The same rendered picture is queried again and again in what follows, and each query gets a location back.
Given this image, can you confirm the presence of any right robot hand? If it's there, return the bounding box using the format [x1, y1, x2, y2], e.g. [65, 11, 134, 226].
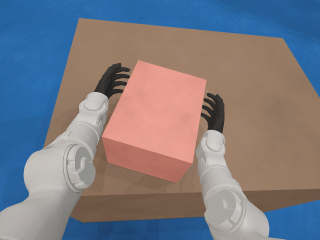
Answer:
[200, 93, 225, 133]

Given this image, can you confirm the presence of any carton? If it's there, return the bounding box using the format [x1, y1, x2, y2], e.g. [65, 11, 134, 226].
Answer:
[102, 60, 207, 183]

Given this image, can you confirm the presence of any robot left upper arm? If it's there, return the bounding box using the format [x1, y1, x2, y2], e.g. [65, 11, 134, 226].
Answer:
[0, 143, 96, 240]

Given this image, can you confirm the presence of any left robot forearm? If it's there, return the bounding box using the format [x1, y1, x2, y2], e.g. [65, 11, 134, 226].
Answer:
[23, 92, 109, 186]

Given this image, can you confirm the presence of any pedestal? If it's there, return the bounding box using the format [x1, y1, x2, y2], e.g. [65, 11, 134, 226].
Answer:
[43, 18, 320, 223]

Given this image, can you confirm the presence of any left robot hand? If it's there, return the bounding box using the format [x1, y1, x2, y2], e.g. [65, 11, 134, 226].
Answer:
[94, 63, 130, 100]

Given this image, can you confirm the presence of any robot right upper arm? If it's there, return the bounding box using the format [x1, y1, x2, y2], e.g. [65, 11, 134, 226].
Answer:
[204, 189, 286, 240]

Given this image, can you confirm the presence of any right robot forearm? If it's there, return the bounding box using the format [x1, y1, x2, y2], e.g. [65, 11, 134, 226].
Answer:
[195, 130, 248, 209]

